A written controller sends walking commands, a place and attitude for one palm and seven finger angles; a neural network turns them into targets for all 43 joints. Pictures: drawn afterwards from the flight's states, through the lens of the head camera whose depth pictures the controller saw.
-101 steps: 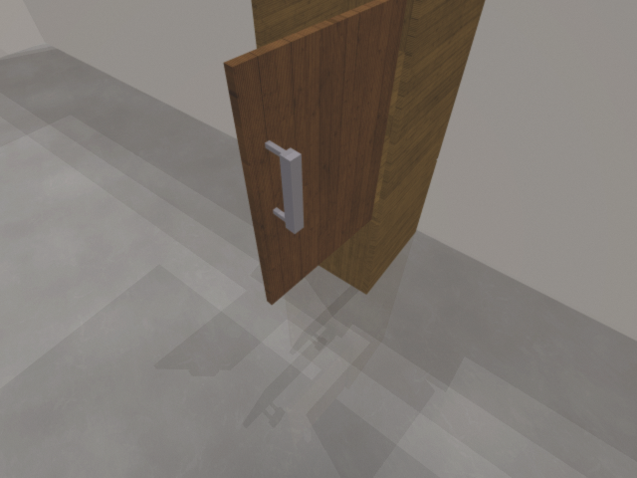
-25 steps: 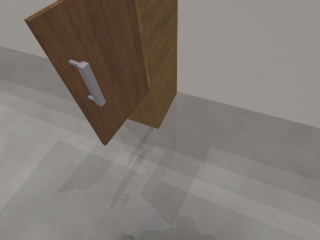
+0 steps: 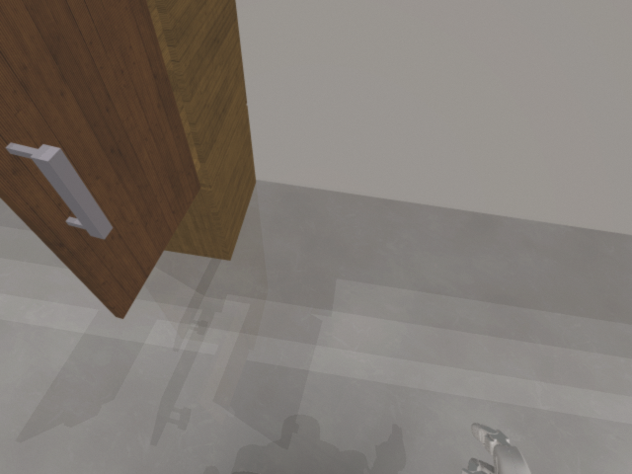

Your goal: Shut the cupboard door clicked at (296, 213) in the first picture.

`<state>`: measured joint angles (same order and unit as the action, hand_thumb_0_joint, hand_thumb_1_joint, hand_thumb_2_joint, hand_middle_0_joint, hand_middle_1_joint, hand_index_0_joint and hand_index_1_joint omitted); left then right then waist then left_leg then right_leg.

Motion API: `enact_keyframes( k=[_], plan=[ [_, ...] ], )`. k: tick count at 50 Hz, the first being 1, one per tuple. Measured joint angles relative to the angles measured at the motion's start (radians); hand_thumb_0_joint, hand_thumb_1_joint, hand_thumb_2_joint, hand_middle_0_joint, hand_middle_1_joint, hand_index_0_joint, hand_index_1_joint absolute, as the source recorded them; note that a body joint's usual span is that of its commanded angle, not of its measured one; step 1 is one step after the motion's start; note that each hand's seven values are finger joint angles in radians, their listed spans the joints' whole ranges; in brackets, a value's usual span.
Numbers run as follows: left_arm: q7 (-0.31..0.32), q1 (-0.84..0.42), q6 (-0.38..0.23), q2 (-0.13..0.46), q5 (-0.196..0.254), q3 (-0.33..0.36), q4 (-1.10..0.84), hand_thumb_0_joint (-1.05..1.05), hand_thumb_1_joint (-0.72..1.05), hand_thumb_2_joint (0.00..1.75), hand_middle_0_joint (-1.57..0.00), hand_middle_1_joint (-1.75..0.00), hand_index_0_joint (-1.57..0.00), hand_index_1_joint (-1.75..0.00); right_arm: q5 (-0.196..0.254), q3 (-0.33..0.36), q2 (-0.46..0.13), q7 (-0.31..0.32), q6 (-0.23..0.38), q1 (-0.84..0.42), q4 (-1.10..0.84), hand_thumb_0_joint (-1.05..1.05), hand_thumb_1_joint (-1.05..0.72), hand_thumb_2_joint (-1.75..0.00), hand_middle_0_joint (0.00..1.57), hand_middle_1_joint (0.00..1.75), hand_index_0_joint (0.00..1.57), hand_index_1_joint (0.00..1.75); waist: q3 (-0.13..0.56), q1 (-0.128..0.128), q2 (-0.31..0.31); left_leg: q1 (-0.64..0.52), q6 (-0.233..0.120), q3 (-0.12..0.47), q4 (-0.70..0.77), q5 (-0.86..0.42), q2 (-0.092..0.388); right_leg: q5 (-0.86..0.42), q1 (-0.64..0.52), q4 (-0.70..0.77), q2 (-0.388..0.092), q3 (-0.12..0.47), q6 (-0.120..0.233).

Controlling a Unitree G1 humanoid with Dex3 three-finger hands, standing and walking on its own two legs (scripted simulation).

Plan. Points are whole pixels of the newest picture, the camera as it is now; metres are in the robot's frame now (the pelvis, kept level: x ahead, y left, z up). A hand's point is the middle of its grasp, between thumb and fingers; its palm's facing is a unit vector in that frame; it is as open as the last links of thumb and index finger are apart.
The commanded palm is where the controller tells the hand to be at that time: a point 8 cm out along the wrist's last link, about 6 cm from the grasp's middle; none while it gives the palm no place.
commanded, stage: walk around to get in front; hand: left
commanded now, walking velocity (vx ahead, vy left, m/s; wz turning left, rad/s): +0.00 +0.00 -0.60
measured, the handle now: (63, 193) +0.43 +0.41 +0.04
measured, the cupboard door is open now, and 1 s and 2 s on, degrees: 84 84 84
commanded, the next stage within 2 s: none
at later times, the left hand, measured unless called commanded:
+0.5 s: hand (246, 437) +0.17 +0.11 -0.15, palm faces -0.32 -0.90 -0.30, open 7.4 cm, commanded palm none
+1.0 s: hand (252, 407) +0.22 +0.11 -0.17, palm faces -0.52 -0.83 -0.20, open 7.4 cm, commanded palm none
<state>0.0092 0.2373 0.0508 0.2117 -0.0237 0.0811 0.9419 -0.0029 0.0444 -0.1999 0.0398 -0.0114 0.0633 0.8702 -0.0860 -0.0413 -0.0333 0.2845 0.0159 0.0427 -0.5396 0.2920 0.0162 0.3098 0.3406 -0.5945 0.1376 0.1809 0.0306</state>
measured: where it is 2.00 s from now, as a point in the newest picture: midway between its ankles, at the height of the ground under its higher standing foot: outside the picture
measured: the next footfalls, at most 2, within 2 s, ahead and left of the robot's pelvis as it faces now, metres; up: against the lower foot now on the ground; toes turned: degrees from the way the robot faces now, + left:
right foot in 0.34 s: +0.02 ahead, -0.15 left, +0.00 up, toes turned -19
left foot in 0.82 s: +0.12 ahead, +0.06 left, +0.00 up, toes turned -28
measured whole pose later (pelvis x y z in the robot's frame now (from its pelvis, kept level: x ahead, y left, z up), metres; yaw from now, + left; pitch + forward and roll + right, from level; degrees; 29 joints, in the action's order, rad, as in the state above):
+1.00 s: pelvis +0.04 -0.03 +0.01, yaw -36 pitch +2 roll -2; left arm -0.03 0.19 0.07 0.27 -0.03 0.10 0.92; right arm -0.03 0.01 -0.16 0.04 0.00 0.21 0.88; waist -0.09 -0.03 -0.04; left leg 0.21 0.00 -0.12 -0.48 0.30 0.09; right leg 0.41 0.52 -1.14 0.01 0.01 -0.06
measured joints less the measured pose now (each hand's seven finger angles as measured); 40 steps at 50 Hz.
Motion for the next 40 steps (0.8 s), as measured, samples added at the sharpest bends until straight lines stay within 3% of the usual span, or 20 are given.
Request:
enact_keyframes(
  k=[3, 7, 11, 15, 17, 19, 21, 25, 30, 34, 37, 40],
  plan=[
    [-0.014, -0.03, 0.014, 0.035, -0.006, 0.013, 0.0, 0.0, 0.91, 0.9, -0.2, -0.3, -0.2, -0.3, -0.019, -0.015, 0.018, 0.006, 0.002, 0.035, 0.003, 0.0, -0.91, -0.89, 0.2, 0.3, 0.2, 0.3, -0.017, -0.005, -0.026, -0.02, -0.011, -0.039, -0.013, 0.019, 0.009, 0.17, 0.097, -0.295, -0.036, -0.074, -0.046],
    [-0.031, -0.056, 0.014, 0.064, -0.009, 0.028, -0.019, 0.0, 0.91, 0.9, -0.2, -0.3, -0.2, -0.3, -0.028, -0.028, 0.028, 0.007, -0.002, 0.096, 0.012, 0.0, -0.91, -0.89, 0.2, 0.3, 0.2, 0.3, -0.023, -0.006, -0.021, -0.061, 0.003, -0.079, 0.042, 0.008, 0.047, 0.139, 0.177, -0.526, -0.098, -0.146, -0.084],
    [-0.04, -0.076, 0.017, 0.068, -0.005, 0.022, -0.032, 0.0, 0.91, 0.9, -0.2, -0.3, -0.19, -0.3, -0.03, -0.021, 0.018, 0.004, -0.001, 0.136, 0.024, 0.0, -0.91, -0.89, 0.2, 0.3, 0.2, 0.3, -0.035, 0.009, 0.007, -0.086, 0.017, -0.132, 0.055, 0.013, 0.084, 0.115, 0.155, -0.432, -0.154, -0.186, -0.092],
    [-0.047, -0.1, 0.013, 0.058, -0.003, 0.009, -0.036, 0.0, 0.91, 0.9, -0.2, -0.3, -0.19, -0.3, -0.031, -0.006, -0.009, -0.006, -0.004, 0.168, 0.036, 0.0, -0.91, -0.89, 0.2, 0.3, 0.2, 0.3, -0.045, 0.036, 0.041, -0.089, 0.041, -0.188, 0.006, 0.054, 0.119, 0.097, 0.067, -0.195, -0.169, -0.225, -0.071],
    [-0.049, -0.105, 0.0, 0.056, -0.002, 0.001, -0.044, 0.0, 0.91, 0.9, -0.2, -0.3, -0.19, -0.3, -0.026, 0.003, -0.027, -0.011, -0.01, 0.19, 0.041, 0.0, -0.91, -0.89, 0.2, 0.3, 0.2, 0.3, -0.04, 0.045, 0.054, -0.073, 0.06, -0.211, -0.063, 0.097, 0.138, -0.011, -0.004, -0.039, -0.165, -0.243, -0.052],
    [-0.038, -0.119, -0.022, 0.04, -0.004, -0.006, -0.044, 0.0, 0.91, 0.9, -0.2, -0.3, -0.19, -0.3, -0.016, 0.014, -0.052, -0.013, -0.03, 0.183, 0.057, 0.0, -0.91, -0.89, 0.2, 0.3, 0.2, 0.3, -0.053, 0.053, 0.084, -0.004, 0.058, -0.169, -0.249, 0.191, 0.147, -0.015, 0.002, -0.053, -0.141, -0.238, -0.016],
    [-0.022, -0.127, -0.03, 0.024, -0.001, -0.015, -0.048, 0.0, 0.91, 0.9, -0.2, -0.3, -0.19, -0.3, -0.011, 0.02, -0.067, -0.008, -0.051, 0.167, 0.067, 0.0, -0.91, -0.89, 0.2, 0.3, 0.2, 0.3, -0.066, 0.062, 0.088, 0.079, 0.053, -0.11, -0.45, 0.249, 0.11, 0.011, -0.004, -0.056, -0.134, -0.224, 0.006],
    [-0.002, -0.116, -0.025, 0.005, 0.001, -0.022, -0.053, 0.0, 0.91, 0.9, -0.2, -0.3, -0.2, -0.3, -0.01, 0.023, -0.064, -0.014, -0.059, 0.132, 0.066, 0.01, -0.91, -0.89, 0.2, 0.3, 0.2, 0.3, -0.065, 0.056, 0.058, 0.186, 0.064, -0.075, -0.602, 0.164, 0.074, -0.033, -0.037, 0.027, -0.119, -0.175, 0.015],
    [-0.002, -0.086, -0.021, -0.016, -0.001, -0.033, -0.041, 0.0, 0.91, 0.9, -0.2, -0.3, -0.2, -0.3, -0.012, 0.022, -0.046, -0.019, -0.052, 0.099, 0.043, 0.01, -0.91, -0.89, 0.19, 0.3, 0.2, 0.3, -0.038, 0.054, 0.04, 0.217, 0.072, -0.044, -0.542, 0.092, 0.055, -0.07, -0.063, 0.091, -0.092, -0.127, 0.022],
    [-0.007, -0.065, -0.017, -0.025, -0.005, -0.032, -0.035, 0.0, 0.9, 0.9, -0.21, -0.3, -0.2, -0.3, -0.01, 0.019, -0.027, -0.019, -0.048, 0.078, 0.031, 0.0, -0.91, -0.89, 0.19, 0.3, 0.2, 0.3, -0.019, 0.042, 0.031, 0.187, 0.068, -0.035, -0.44, 0.103, 0.036, -0.075, -0.067, 0.101, -0.071, -0.094, 0.018],
    [-0.008, -0.054, -0.013, -0.021, -0.009, -0.026, -0.032, 0.0, 0.9, 0.9, -0.21, -0.3, -0.2, -0.3, -0.005, 0.013, -0.01, -0.017, -0.036, 0.066, 0.021, 0.0, -0.91, -0.89, 0.19, 0.3, 0.2, 0.3, -0.009, 0.029, 0.014, 0.132, 0.058, -0.038, -0.304, 0.126, 0.014, -0.071, -0.054, 0.088, -0.06, -0.064, 0.008],
    [-0.008, -0.042, -0.004, -0.009, -0.003, -0.017, -0.029, 0.0, 0.9, 0.9, -0.21, -0.3, -0.2, -0.3, -0.001, 0.003, 0.002, -0.013, -0.014, 0.07, 0.007, 0.0, -0.91, -0.89, 0.2, 0.3, 0.2, 0.3, 0.008, 0.025, 0.005, 0.041, 0.044, -0.044, -0.09, 0.045, 0.002, -0.051, -0.022, 0.046, -0.044, -0.04, -0.011]
  ],
)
